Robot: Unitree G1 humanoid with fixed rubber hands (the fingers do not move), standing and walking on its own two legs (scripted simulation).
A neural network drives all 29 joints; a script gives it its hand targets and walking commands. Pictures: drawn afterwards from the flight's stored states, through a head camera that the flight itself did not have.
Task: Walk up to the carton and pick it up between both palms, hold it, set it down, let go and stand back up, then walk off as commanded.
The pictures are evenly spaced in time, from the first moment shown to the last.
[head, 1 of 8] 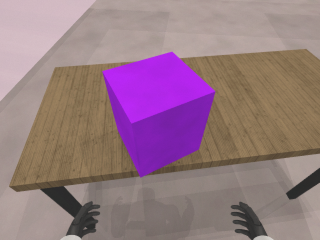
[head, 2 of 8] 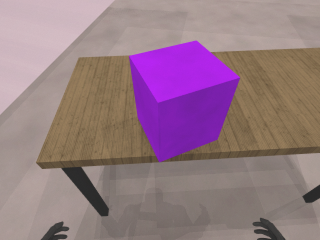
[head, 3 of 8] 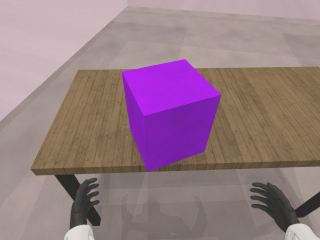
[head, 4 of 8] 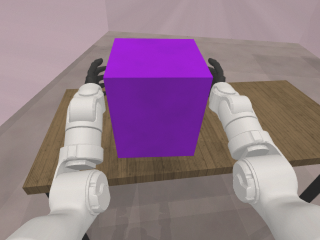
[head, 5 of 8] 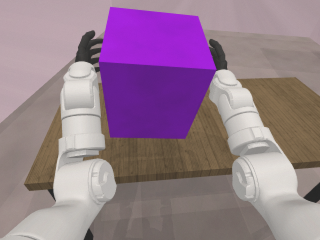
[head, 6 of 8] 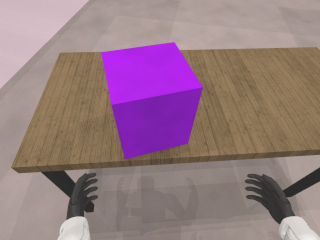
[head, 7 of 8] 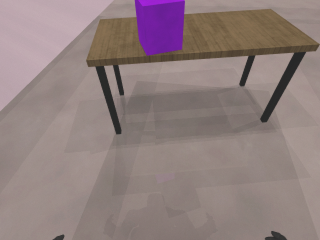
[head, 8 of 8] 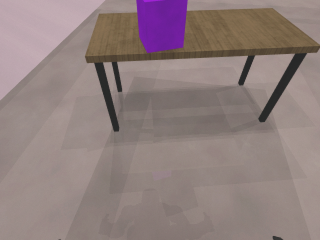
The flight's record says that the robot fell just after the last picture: no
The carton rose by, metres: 0.22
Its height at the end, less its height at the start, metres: +0.00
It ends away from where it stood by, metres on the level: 0.03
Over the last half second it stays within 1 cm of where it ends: yes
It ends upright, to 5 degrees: yes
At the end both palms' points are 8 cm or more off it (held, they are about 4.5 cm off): yes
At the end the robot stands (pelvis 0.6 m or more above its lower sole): yes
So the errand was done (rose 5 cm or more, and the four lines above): yes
